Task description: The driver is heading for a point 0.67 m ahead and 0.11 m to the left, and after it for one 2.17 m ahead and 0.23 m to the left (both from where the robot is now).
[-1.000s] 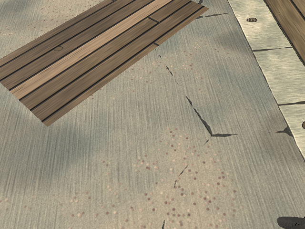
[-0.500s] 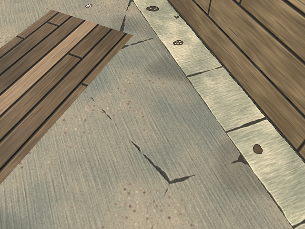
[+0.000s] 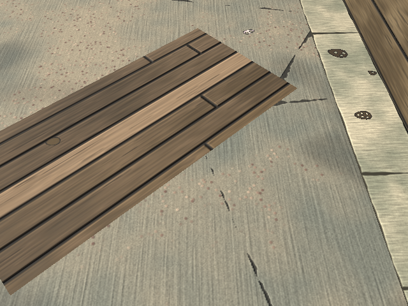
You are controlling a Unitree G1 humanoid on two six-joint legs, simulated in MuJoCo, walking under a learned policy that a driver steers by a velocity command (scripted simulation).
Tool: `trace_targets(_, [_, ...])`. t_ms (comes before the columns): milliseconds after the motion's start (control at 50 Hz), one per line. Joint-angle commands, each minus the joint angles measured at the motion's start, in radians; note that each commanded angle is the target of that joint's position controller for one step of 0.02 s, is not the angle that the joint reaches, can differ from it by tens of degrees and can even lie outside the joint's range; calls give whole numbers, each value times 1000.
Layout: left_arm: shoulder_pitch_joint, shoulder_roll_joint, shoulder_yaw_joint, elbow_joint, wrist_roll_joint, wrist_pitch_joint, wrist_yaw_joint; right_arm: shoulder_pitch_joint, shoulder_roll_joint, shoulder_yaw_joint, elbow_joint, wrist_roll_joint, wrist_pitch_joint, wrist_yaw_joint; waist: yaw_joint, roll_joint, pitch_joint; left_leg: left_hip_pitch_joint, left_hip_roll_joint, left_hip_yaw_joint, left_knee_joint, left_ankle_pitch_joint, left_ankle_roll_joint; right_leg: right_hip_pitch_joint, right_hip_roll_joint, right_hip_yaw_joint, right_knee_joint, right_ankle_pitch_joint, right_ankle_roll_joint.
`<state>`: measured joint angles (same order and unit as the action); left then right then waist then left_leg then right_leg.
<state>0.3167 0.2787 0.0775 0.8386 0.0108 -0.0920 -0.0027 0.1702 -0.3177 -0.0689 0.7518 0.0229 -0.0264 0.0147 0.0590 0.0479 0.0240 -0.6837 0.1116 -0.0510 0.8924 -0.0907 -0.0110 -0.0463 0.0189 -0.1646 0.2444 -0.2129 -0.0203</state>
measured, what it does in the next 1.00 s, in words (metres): walks ahead: left foot, then right foot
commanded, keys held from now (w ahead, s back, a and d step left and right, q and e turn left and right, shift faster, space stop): w+q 0.50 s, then w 0.02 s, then w+e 0.22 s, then e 0.26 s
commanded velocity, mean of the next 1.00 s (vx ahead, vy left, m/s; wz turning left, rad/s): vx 0.45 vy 0.00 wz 0.24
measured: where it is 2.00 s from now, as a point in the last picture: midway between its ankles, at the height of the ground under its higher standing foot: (192, 268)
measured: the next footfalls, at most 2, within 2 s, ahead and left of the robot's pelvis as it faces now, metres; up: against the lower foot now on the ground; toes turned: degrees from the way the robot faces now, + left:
left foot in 0.20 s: +0.27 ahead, +0.15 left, +0.00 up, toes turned +10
right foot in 0.70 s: +0.59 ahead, +0.03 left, +0.00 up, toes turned +20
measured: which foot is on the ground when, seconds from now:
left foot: up 0.00-0.18, down 0.20-0.72, up 0.74-1.00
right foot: down 0.00-0.20, up 0.22-0.68, down 0.70-1.00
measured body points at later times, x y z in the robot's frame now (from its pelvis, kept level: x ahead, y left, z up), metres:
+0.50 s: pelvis +0.27 +0.08 +0.00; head +0.30 +0.11 +0.45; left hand +0.40 +0.39 -0.09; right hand +0.41 -0.18 -0.10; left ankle +0.23 +0.14 -0.74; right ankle +0.47 -0.06 -0.68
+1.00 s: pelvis +0.53 +0.09 +0.00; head +0.59 +0.09 +0.45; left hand +0.53 +0.39 -0.11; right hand +0.78 -0.11 -0.09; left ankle +0.61 +0.28 -0.69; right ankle +0.55 +0.02 -0.74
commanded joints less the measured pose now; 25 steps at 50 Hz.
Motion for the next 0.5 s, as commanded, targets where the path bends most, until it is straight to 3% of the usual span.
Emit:
trace_targets(20, [-85, 158, 34, -69, -8, -15, 10, -55, -3, 11, -77, -2, -9, 22, -18, -87, 41, 43, 10, 20, -138, 121, 13, -51, -275, 64, -129, 264, -149])
trace_targets(80, [-43, 183, 44, -43, -24, 2, 12, -134, -17, 10, -119, -2, -6, 36, 2, -85, 64, 27, 0, 47, -220, 83, 43, 44, -303, 28, -100, 280, -127])
trace_targets(120, [-33, 203, 51, -31, -35, 17, 13, -150, -35, 3, -142, -4, -3, 43, -8, -95, 60, 47, -28, 83, -249, -3, 73, 107, -318, 2, -32, 418, -108])
trace_targets(160, [-44, 233, 59, -33, -43, 33, 18, -70, -74, -21, -139, -6, 3, 43, -68, -125, -13, 198, -103, 148, -255, -103, 116, 128, -308, -34, 149, 751, -82])
trace_targets(180, [-58, 230, 56, -37, -46, 42, 20, 71, -114, -47, -104, -2, 6, 38, -151, -110, -86, 391, -155, 172, -309, -71, 148, 79, -275, -68, 343, 824, -55])
trace_targets(200, [-38, 198, 41, -47, -29, 40, 25, 250, -190, -86, -55, 3, 15, 20, -225, -48, -181, 695, -135, 76, -328, -41, 193, -122, -235, -76, 620, 643, -9])
trace_targets(220, [56, 48, -8, -107, 19, 19, 12, 239, -323, -108, -56, 15, 13, 7, -111, 250, -246, 1035, 138, -476, -403, -165, 377, -599, -47, -34, 1003, -264, 66])
trace_targets(240, [-22, 97, -9, -116, -14, -21, 1, 263, -259, -83, -100, 5, -5, 13, -170, 143, -412, 1104, 230, -799, -584, -344, 445, -716, 8, 225, 1139, -402, 57])
trace_targets(260, [-134, 164, 8, -147, -56, -42, -7, 235, -193, -63, -90, -7, -22, 19, -193, 68, -273, 1026, 206, -667, -616, -288, 382, -803, -42, 250, 1137, -307, 29])
trace_targets(280, [-156, 148, 1, -154, -51, -53, -3, 186, -168, -56, -91, -5, -31, 17, -157, 17, -185, 892, 166, -548, -608, -209, 348, -785, -84, 246, 1060, -221, 12])
trace_targets(300, [-152, 149, 5, -141, -23, -55, 5, 114, -130, -44, -102, -6, -32, 14, -112, -23, -122, 750, 127, -446, -608, -94, 319, -718, -118, 247, 970, -165, 16])
trace_targets(340, [-121, 158, 15, -131, -4, -34, 5, 47, -99, -32, -132, -24, -33, 6, -54, 6, -91, 585, 82, -357, -646, 53, 309, -589, -141, 255, 879, -107, 28])
trace_targets(360, [-113, 143, 13, -131, 0, -23, 4, 45, -103, -33, -134, -21, -36, 2, -44, 0, -86, 548, 74, -330, -658, 105, 314, -569, -137, 245, 838, -94, 42])
trace_targets(440, [-222, 89, -6, -165, 6, -5, 5, 96, -141, -45, -112, -9, -37, -22, -71, -6, -32, 451, 15, -222, -676, 139, 284, -557, -99, 222, 584, 115, 89])
trace_targets(500, [-329, 70, -17, -191, -4, -12, -7, 138, -144, -47, -95, -4, -29, -31, -114, 22, -11, 416, -21, -203, -665, 34, 240, -481, -50, 216, 377, 284, 93])
Over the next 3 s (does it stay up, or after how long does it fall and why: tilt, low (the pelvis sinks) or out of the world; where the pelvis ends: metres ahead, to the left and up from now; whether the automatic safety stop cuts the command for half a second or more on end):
stays up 0.64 0.11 -0.01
